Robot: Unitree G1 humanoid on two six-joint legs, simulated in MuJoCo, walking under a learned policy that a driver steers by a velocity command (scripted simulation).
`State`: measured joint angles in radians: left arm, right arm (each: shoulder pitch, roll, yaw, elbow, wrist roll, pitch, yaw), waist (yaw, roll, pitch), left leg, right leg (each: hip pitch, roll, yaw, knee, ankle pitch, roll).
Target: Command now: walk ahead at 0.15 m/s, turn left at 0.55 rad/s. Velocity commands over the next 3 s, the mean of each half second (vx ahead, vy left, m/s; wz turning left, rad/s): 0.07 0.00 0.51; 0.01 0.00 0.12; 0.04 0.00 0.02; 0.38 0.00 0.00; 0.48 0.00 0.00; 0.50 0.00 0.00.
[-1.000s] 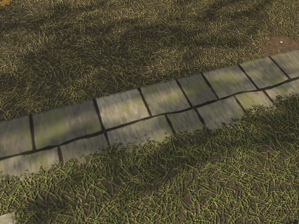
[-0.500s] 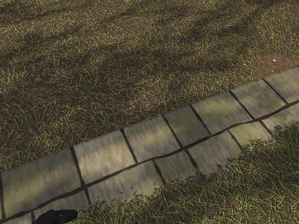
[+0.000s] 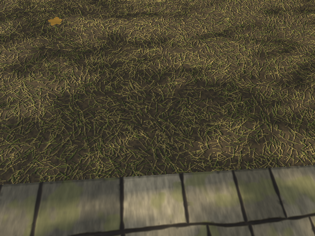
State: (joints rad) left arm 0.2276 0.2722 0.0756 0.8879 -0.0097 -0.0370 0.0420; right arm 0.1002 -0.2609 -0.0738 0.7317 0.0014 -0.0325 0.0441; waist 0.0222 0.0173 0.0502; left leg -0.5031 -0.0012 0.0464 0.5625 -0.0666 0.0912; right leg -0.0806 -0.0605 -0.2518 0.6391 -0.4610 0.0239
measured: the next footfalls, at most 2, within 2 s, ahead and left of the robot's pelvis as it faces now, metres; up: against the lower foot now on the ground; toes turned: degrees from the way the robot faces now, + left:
right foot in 0.48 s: +0.18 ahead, -0.14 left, +0.00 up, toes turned +19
left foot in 0.78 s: +0.07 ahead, +0.10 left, +0.00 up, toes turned +14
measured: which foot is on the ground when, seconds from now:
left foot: down 0.00-0.48, up 0.50-0.76, down 0.78-1.00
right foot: up 0.00-0.46, down 0.48-1.00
